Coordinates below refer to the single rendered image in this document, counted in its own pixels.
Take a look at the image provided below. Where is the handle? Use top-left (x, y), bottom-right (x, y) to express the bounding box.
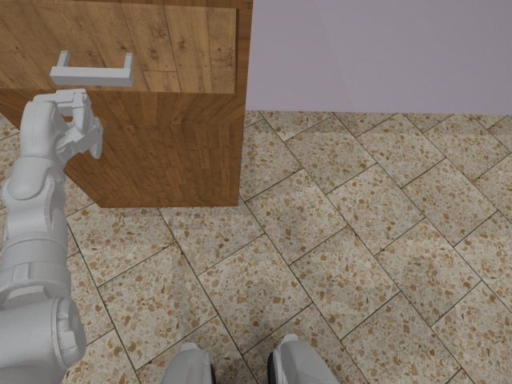
top-left (50, 50), bottom-right (134, 86)

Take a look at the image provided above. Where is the robot left thigh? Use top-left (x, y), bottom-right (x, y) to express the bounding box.
top-left (161, 349), bottom-right (212, 384)

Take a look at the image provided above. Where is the robot left shin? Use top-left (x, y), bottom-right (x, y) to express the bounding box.
top-left (180, 342), bottom-right (199, 352)

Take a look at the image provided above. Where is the cabinet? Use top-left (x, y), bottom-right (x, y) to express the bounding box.
top-left (0, 0), bottom-right (254, 208)

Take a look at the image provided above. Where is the left robot forearm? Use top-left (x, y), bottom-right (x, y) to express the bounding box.
top-left (0, 156), bottom-right (71, 311)

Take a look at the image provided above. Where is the drawer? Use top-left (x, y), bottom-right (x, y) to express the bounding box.
top-left (0, 0), bottom-right (236, 94)

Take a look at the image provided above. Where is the left robot hand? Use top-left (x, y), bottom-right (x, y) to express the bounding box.
top-left (20, 89), bottom-right (103, 170)

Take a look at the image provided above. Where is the robot left upper arm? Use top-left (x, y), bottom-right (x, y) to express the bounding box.
top-left (0, 296), bottom-right (86, 384)

